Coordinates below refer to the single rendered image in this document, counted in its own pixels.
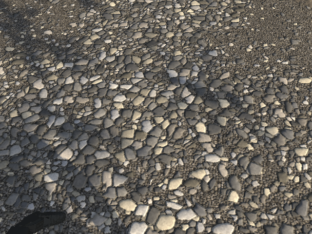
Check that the left robot hand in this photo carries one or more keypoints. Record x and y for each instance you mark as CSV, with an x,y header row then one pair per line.
x,y
37,221

